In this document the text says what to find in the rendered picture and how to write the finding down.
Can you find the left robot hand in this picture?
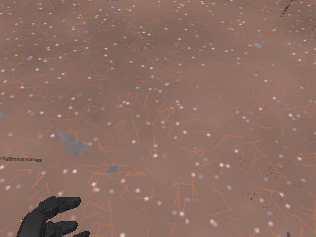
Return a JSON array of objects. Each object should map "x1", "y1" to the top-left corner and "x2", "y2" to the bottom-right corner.
[{"x1": 16, "y1": 196, "x2": 90, "y2": 237}]

